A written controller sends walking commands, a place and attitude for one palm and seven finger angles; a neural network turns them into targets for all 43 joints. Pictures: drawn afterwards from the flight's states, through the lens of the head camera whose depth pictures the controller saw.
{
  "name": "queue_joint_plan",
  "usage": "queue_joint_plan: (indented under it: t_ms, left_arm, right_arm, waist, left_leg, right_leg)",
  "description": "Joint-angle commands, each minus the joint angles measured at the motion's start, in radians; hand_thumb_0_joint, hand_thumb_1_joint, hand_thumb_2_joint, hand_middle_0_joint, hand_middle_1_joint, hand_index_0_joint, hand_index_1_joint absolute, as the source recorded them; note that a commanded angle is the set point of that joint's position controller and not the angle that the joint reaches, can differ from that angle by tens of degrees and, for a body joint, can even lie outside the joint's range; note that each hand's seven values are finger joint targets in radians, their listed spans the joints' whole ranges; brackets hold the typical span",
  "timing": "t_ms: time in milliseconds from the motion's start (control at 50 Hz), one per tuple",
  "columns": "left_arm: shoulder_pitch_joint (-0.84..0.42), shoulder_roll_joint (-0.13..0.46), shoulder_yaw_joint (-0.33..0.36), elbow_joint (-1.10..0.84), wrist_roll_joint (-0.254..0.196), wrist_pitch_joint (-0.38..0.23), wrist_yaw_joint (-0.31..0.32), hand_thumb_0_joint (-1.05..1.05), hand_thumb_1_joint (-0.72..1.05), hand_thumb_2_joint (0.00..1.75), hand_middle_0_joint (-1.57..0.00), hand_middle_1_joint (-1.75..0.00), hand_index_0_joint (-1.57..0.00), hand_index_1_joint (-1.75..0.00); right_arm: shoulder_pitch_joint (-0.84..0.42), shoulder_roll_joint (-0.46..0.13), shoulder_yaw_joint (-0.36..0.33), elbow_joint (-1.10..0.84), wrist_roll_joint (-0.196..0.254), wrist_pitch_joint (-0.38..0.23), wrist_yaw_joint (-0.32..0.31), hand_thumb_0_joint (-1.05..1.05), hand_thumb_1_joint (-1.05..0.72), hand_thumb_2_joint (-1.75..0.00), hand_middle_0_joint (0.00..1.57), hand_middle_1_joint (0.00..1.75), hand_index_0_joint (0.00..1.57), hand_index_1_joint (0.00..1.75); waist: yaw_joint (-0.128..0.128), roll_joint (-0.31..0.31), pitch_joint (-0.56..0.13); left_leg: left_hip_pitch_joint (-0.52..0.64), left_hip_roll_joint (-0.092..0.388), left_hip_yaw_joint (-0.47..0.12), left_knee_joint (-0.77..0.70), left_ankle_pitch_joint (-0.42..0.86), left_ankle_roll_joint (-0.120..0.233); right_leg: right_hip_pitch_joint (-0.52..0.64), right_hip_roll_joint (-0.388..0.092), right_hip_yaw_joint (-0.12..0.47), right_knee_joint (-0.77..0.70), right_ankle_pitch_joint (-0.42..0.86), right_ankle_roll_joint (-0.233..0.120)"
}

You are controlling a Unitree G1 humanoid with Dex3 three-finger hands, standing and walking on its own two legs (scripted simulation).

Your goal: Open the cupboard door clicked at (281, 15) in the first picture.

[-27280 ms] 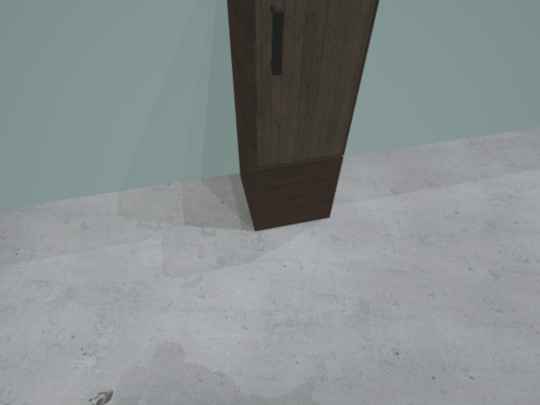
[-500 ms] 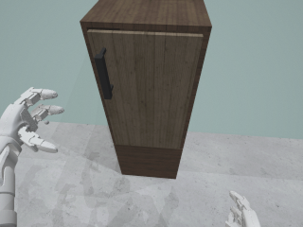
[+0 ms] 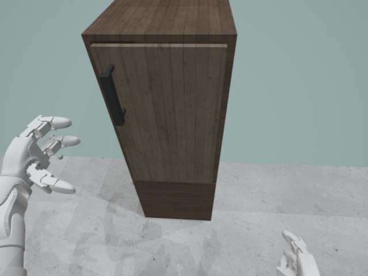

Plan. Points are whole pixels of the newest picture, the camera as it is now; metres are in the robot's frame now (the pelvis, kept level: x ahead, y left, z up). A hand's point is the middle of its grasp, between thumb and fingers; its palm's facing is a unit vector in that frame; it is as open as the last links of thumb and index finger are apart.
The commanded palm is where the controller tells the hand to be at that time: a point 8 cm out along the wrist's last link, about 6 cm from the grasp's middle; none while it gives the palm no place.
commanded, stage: move the hooked fingers beside the handle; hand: left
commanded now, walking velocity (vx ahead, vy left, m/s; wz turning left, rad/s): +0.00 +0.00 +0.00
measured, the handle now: (115, 96) +0.53 +0.24 +0.12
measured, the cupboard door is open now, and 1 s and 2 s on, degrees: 0 0 0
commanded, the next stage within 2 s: none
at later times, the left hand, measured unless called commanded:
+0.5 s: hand (73, 136) +0.36 +0.28 +0.13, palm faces +0.04 -1.00 -0.04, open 13.9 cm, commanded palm +0.33 +0.33 +0.14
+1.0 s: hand (79, 121) +0.41 +0.28 +0.13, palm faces +0.05 -1.00 -0.03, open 14.0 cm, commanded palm +0.39 +0.33 +0.13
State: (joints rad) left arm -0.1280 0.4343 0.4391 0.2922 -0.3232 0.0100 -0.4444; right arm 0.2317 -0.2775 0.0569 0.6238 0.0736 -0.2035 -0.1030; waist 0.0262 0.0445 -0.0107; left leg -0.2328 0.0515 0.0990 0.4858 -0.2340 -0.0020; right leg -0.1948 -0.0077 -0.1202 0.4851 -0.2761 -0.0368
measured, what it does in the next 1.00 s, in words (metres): stands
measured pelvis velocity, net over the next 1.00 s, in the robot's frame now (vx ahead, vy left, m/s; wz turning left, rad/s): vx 0.01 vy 0.02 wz -0.01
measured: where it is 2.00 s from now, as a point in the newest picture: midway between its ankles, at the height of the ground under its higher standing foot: outside the picture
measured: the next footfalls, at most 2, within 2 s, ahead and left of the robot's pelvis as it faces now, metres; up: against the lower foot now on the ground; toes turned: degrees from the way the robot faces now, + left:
none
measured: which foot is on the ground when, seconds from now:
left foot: down 0.00-1.00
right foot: down 0.00-1.00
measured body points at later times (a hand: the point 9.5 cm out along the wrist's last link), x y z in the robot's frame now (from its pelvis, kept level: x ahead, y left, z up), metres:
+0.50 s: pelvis +0.00 +0.00 -0.01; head +0.02 -0.01 +0.44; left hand +0.35 +0.33 +0.14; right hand +0.11 -0.27 -0.10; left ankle +0.02 +0.12 -0.74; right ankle -0.01 -0.09 -0.74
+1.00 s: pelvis +0.01 +0.02 -0.01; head +0.04 +0.02 +0.44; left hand +0.40 +0.34 +0.14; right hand +0.11 -0.24 -0.10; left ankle +0.02 +0.12 -0.74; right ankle -0.01 -0.09 -0.74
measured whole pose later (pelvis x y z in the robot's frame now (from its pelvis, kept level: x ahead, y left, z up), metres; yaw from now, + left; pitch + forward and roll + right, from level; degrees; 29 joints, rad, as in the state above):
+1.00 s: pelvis +0.01 +0.02 -0.01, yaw -1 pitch +5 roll -1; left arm -0.57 0.52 0.42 0.79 -0.21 -0.11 -0.40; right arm 0.31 -0.28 0.05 0.64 0.06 -0.12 -0.08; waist -0.04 0.01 -0.03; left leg -0.38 0.04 0.12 0.56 -0.27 0.03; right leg -0.33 -0.03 -0.10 0.54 -0.29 -0.01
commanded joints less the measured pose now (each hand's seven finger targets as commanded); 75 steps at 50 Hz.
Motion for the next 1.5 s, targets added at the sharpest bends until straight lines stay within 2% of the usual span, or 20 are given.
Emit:
queue_joint_plan:
  t_ms: [0, 120, 220, 300, 400, 440, 520, 600, 660, 700, 780, 800, 940, 1000, 1080, 1180, 1300, 1380, 1400, 1480]
  left_arm:
    - [-0.354, 0.329, 0.125, -0.137, -0.016, -0.08, 0.022, 0.0, -0.5, 0.3, -0.3, -1.2, -0.3, -1.2]
    - [-0.562, 0.348, 0.06, -0.012, 0.018, -0.081, -0.002, 0.0, -0.5, 0.3, -0.3, -1.2, -0.3, -1.2]
    - [-0.588, 0.403, 0.102, 0.046, 0.011, -0.142, -0.024, 0.0, -0.5, 0.3, -0.3, -1.2, -0.3, -1.2]
    - [-0.544, 0.418, 0.124, 0.171, 0.009, -0.138, -0.036, 0.0, -0.5, 0.3, -0.3, -1.2, -0.3, -1.2]
    - [-0.563, 0.392, 0.083, 0.187, 0.027, -0.124, -0.028, 0.0, -0.5, 0.3, -0.3, -1.2, -0.3, -1.2]
    - [-0.615, 0.435, 0.108, 0.17, 0.036, -0.139, -0.013, 0.0, -0.5, 0.3, -0.3, -1.2, -0.3, -1.2]
    - [-0.706, 0.397, 0.075, 0.087, 0.039, -0.19, 0.008, 0.0, -0.5, 0.3, -0.3, -1.2, -0.3, -1.2]
    - [-0.699, 0.43, 0.109, 0.174, 0.044, -0.191, 0.015, 0.0, -0.5, 0.3, -0.3, -1.2, -0.3, -1.2]
    - [-0.717, 0.346, 0.026, 0.208, 0.056, -0.166, 0.006, 0.0, -0.5, 0.3, -0.3, -1.2, -0.3, -1.2]
    - [-0.736, 0.342, 0.015, 0.225, 0.062, -0.153, 0.009, 0.0, -0.5, 0.3, -0.3, -1.2, -0.3, -1.2]
    - [-0.773, 0.361, 0.034, 0.205, 0.064, -0.159, 0.029, 0.0, -0.5, 0.3, -0.3, -1.2, -0.3, -1.2]
    - [-0.739, 0.387, 0.064, 0.249, 0.061, -0.158, 0.034, 0.0, -0.5, 0.3, -0.3, -1.2, -0.3, -1.2]
    - [-0.87, 0.392, 0.036, 0.273, 0.096, -0.2, 0.047, 0.0, -0.5, 0.3, -0.3, -1.2, -0.3, -1.2]
    - [-0.923, 0.389, 0.023, 0.341, 0.093, -0.206, 0.035, 0.0, -0.5, 0.3, -0.3, -1.2, -0.3, -1.2]
    - [-0.966, 0.405, 0.022, 0.393, 0.094, -0.216, 0.017, 0.0, -0.5, 0.3, -0.3, -1.2, -0.3, -1.2]
    - [-1.009, 0.457, 0.043, 0.507, 0.106, -0.234, 0.011, 0.0, -0.5, 0.3, -0.3, -1.2, -0.3, -1.2]
    - [-1.119, 0.512, 0.055, 0.562, 0.123, -0.28, 0.005, 0.0, -0.5, 0.3, -0.3, -1.2, -0.3, -1.2]
    - [-1.131, 0.501, 0.04, 0.585, 0.135, -0.299, 0.0, 0.0, -0.5, 0.3, -0.3, -1.2, -0.3, -1.2]
    - [-1.137, 0.515, 0.054, 0.6, 0.129, -0.301, -0.002, 0.0, -0.5, 0.3, -0.3, -1.2, -0.3, -1.2]
    - [-1.103, 0.541, 0.073, 0.66, 0.135, -0.282, -0.006, 0.0, -0.5, 0.3, -0.3, -1.2, -0.3, -1.2]
  right_arm:
    - [-0.081, -0.126, -0.048, -0.134, 0.003, -0.052, -0.014, 0.0, -0.9, -0.9, 0.2, 0.3, 0.2, 0.3]
    - [-0.069, -0.136, -0.047, -0.113, 0.009, -0.04, -0.03, 0.0, -0.9, -0.9, 0.2, 0.3, 0.2, 0.3]
    - [-0.043, -0.142, -0.05, -0.11, 0.002, -0.043, -0.027, 0.0, -0.9, -0.9, 0.2, 0.3, 0.2, 0.3]
    - [-0.02, -0.154, -0.055, -0.11, 0.004, -0.034, -0.015, 0.0, -0.9, -0.9, 0.2, 0.3, 0.2, 0.3]
    - [-0.003, -0.161, -0.062, -0.13, 0.005, -0.021, -0.004, 0.0, -0.9, -0.9, 0.2, 0.3, 0.2, 0.3]
    - [0.013, -0.165, -0.067, -0.126, 0.005, -0.016, -0.005, 0.0, -0.9, -0.9, 0.2, 0.3, 0.2, 0.3]
    - [0.03, -0.157, -0.069, -0.127, -0.002, -0.019, -0.006, 0.0, -0.9, -0.9, 0.2, 0.3, 0.2, 0.3]
    - [0.061, -0.168, -0.069, -0.101, -0.006, -0.008, -0.011, 0.0, -0.9, -0.9, 0.2, 0.3, 0.2, 0.3]
    - [0.055, -0.162, -0.067, -0.102, -0.002, -0.004, -0.009, 0.0, -0.9, -0.9, 0.2, 0.3, 0.2, 0.3]
    - [0.066, -0.165, -0.069, -0.1, -0.005, 0.0, -0.007, 0.0, -0.9, -0.9, 0.2, 0.3, 0.2, 0.3]
    - [0.074, -0.164, -0.069, -0.104, -0.008, 0.013, -0.001, 0.0, -0.9, -0.9, 0.2, 0.3, 0.2, 0.3]
    - [0.083, -0.168, -0.069, -0.102, -0.009, 0.021, 0.0, 0.0, -0.9, -0.9, 0.2, 0.3, 0.2, 0.3]
    - [0.1, -0.167, -0.071, -0.092, -0.014, 0.044, 0.006, 0.0, -0.9, -0.9, 0.2, 0.3, 0.2, 0.3]
    - [0.117, -0.175, -0.07, -0.078, -0.016, 0.056, 0.003, 0.0, -0.9, -0.9, 0.2, 0.3, 0.2, 0.3]
    - [0.128, -0.179, -0.07, -0.067, -0.017, 0.069, 0.001, 0.0, -0.9, -0.9, 0.2, 0.3, 0.2, 0.3]
    - [0.154, -0.19, -0.071, -0.057, -0.019, 0.089, 0.002, 0.0, -0.9, -0.9, 0.2, 0.3, 0.2, 0.3]
    - [0.194, -0.202, -0.075, -0.043, -0.026, 0.111, 0.002, 0.0, -0.9, -0.9, 0.2, 0.3, 0.2, 0.3]
    - [0.218, -0.201, -0.078, -0.034, -0.032, 0.117, 0.007, 0.0, -0.9, -0.9, 0.2, 0.3, 0.2, 0.3]
    - [0.229, -0.204, -0.079, -0.03, -0.034, 0.123, 0.007, 0.0, -0.9, -0.9, 0.2, 0.3, 0.2, 0.3]
    - [0.242, -0.208, -0.08, -0.036, -0.033, 0.142, 0.01, 0.0, -0.9, -0.9, 0.2, 0.3, 0.2, 0.3]
  waist:
    - [-0.012, -0.017, -0.138]
    - [-0.055, 0.019, -0.147]
    - [-0.04, 0.012, -0.265]
    - [-0.021, -0.035, -0.243]
    - [-0.023, -0.005, -0.232]
    - [-0.033, 0.005, -0.242]
    - [-0.046, 0.067, -0.301]
    - [-0.048, 0.011, -0.295]
    - [-0.054, 0.067, -0.266]
    - [-0.059, 0.038, -0.275]
    - [-0.059, 0.034, -0.315]
    - [-0.054, -0.021, -0.292]
    - [-0.073, 0.077, -0.334]
    - [-0.09, 0.022, -0.316]
    - [-0.099, 0.059, -0.336]
    - [-0.107, 0.032, -0.31]
    - [-0.129, 0.025, -0.365]
    - [-0.131, 0.109, -0.411]
    - [-0.134, 0.057, -0.412]
    - [-0.124, 0.048, -0.397]
  left_leg:
    - [0.092, -0.041, -0.07, -0.029, 0.133, 0.04]
    - [0.054, -0.043, -0.072, -0.003, 0.059, 0.041]
    - [0.057, -0.045, -0.079, 0.023, 0.119, 0.043]
    - [0.006, -0.046, -0.077, 0.025, 0.126, 0.042]
    - [0.013, -0.044, -0.073, 0.021, 0.138, 0.044]
    - [0.018, -0.043, -0.074, 0.02, 0.128, 0.046]
    - [0.095, -0.039, -0.086, 0.018, 0.162, 0.047]
    - [0.082, -0.033, -0.093, 0.014, 0.179, 0.046]
    - [0.087, -0.034, -0.096, 0.005, 0.181, 0.041]
    - [0.101, -0.031, -0.1, 0.015, 0.209, 0.043]
    - [0.112, -0.028, -0.105, 0.015, 0.236, 0.038]
    - [0.089, -0.025, -0.105, 0.018, 0.232, 0.04]
    - [0.12, -0.024, -0.107, 0.034, 0.274, 0.035]
    - [0.1, -0.022, -0.111, 0.04, 0.261, 0.038]
    - [0.096, -0.026, -0.109, 0.051, 0.248, 0.036]
    - [0.03, -0.03, -0.107, 0.063, 0.208, 0.04]
    - [0.009, -0.027, -0.104, 0.091, 0.202, 0.045]
    - [0.06, -0.024, -0.116, 0.103, 0.235, 0.036]
    - [0.041, -0.022, -0.116, 0.109, 0.252, 0.041]
    - [-0.01, -0.024, -0.107, 0.11, 0.244, 0.043]
  right_leg:
    - [-0.032, 0.004, 0.097, -0.09, 0.216, 0.034]
    - [-0.065, -0.017, 0.143, -0.103, 0.109, 0.041]
    - [-0.003, -0.018, 0.147, -0.061, 0.206, 0.037]
    - [-0.005, -0.018, 0.139, -0.041, 0.235, 0.038]
    - [-0.057, -0.007, 0.114, -0.025, 0.239, 0.03]
    - [-0.071, -0.001, 0.11, -0.027, 0.218, 0.032]
    - [-0.081, 0.014, 0.097, -0.02, 0.225, 0.02]
    - [-0.075, 0.018, 0.085, -0.015, 0.242, 0.018]
    - [-0.114, 0.016, 0.076, -0.016, 0.235, 0.014]
    - [-0.119, 0.019, 0.076, -0.016, 0.253, 0.012]
    - [-0.113, 0.02, 0.071, -0.009, 0.268, 0.013]
    - [-0.109, 0.023, 0.071, -0.01, 0.269, 0.013]
    - [-0.136, 0.021, 0.077, 0.007, 0.281, 0.012]
    - [-0.148, 0.025, 0.074, 0.006, 0.274, 0.011]
    - [-0.165, 0.022, 0.076, 0.012, 0.27, 0.012]
    - [-0.182, 0.02, 0.08, 0.023, 0.252, 0.015]
    - [-0.192, 0.024, 0.09, 0.043, 0.249, 0.02]
    - [-0.237, 0.028, 0.087, 0.051, 0.241, 0.019]
    - [-0.219, 0.032, 0.085, 0.055, 0.266, 0.019]
    - [-0.214, 0.03, 0.086, 0.059, 0.277, 0.024]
